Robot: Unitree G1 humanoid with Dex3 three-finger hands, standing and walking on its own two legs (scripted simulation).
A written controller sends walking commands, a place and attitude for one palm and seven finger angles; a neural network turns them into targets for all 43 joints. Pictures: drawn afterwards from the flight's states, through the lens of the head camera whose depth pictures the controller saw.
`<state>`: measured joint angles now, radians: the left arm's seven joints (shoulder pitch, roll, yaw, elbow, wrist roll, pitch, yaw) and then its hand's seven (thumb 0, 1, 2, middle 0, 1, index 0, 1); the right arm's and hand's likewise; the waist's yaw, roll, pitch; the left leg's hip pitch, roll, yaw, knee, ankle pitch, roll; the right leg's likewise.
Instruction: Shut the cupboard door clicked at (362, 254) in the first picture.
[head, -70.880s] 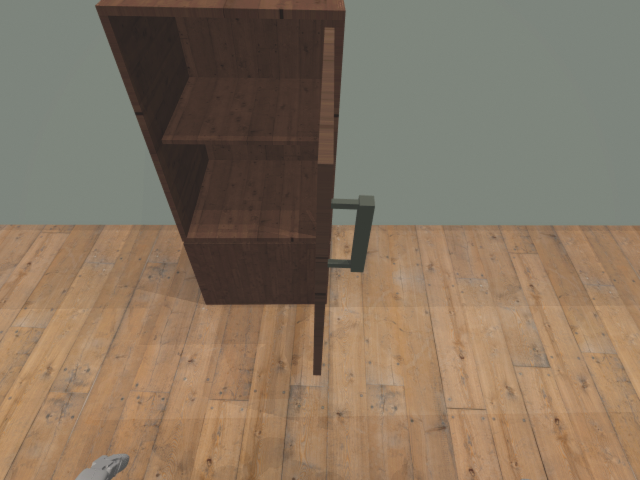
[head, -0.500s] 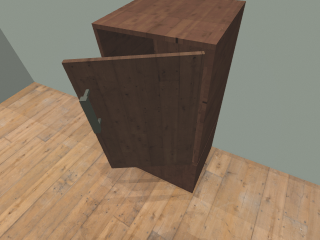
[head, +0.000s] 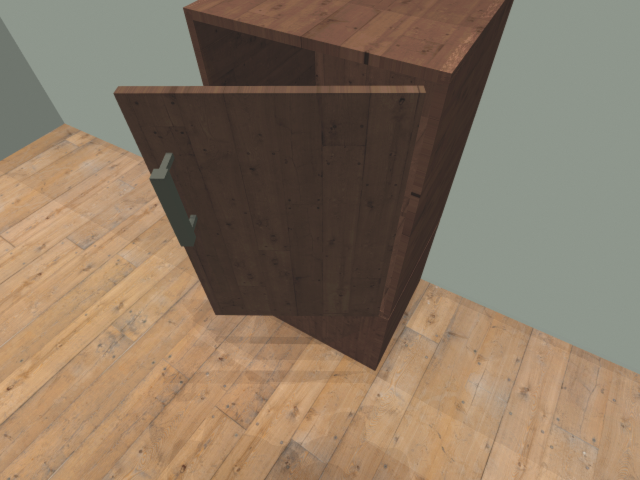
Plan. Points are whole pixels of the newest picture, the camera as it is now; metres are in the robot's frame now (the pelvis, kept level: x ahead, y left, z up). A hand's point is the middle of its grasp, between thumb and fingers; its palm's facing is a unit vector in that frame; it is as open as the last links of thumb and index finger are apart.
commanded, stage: shuffle to correct the standing spot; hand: left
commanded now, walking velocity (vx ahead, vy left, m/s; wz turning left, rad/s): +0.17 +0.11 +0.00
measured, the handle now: (178, 201) +0.49 +0.26 +0.04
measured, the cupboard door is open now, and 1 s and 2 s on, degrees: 29 29 29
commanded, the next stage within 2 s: come to a stop and stand still in 0.04 s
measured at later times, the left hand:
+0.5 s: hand out of the picture +0.07 +0.20 -0.18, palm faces +0.06 -0.98 -0.21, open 7.3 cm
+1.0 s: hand out of the picture +0.06 +0.18 -0.16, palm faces +0.02 -0.97 -0.22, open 7.3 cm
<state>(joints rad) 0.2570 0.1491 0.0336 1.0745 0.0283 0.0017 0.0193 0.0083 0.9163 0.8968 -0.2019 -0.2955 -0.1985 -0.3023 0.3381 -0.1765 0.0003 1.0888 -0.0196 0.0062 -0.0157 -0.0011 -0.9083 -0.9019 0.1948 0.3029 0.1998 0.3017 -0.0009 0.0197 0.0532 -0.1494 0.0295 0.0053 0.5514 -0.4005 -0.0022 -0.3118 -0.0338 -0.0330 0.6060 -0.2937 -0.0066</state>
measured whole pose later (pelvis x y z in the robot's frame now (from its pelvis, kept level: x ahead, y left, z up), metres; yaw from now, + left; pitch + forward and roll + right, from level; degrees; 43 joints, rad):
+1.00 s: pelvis +0.03 +0.00 +0.01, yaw +1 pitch -1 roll +1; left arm 0.24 0.17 0.01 1.05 0.02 0.00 0.03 0.01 0.94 0.90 -0.20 -0.30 -0.20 -0.30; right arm 0.27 -0.15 -0.01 1.10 -0.02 0.02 -0.02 0.00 -0.92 -0.90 0.20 0.30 0.20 0.30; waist -0.01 0.00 0.05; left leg -0.22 0.05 0.05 0.43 -0.19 -0.04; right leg -0.19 0.02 -0.07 0.49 -0.28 -0.06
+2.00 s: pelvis +0.00 +0.07 +0.00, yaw +4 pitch -1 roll +0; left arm 0.46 0.23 0.04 0.16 -0.12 -0.01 0.11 0.02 0.91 0.90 -0.22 -0.31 -0.21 -0.32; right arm 0.33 -0.20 0.02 0.83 0.05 -0.24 -0.06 0.00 -0.91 -0.90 0.20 0.30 0.20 0.30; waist 0.00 -0.04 0.01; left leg -0.34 -0.06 0.06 0.60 -0.24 0.06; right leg -0.33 -0.05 -0.04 0.70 -0.34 -0.01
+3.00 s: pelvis +0.04 +0.06 -0.06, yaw +3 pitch +13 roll -2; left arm 0.50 0.27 0.13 -0.19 -0.29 -0.28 -0.28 0.02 0.90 0.90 -1.07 -1.24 -1.06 -1.25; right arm 0.24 -0.24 0.00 0.49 0.05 -0.19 -0.06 0.01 -0.90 -0.90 0.20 0.30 0.20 0.30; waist 0.01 0.03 -0.13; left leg -0.79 -0.04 -0.02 1.07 -0.50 0.05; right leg -0.72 0.06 -0.05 1.03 -0.53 -0.04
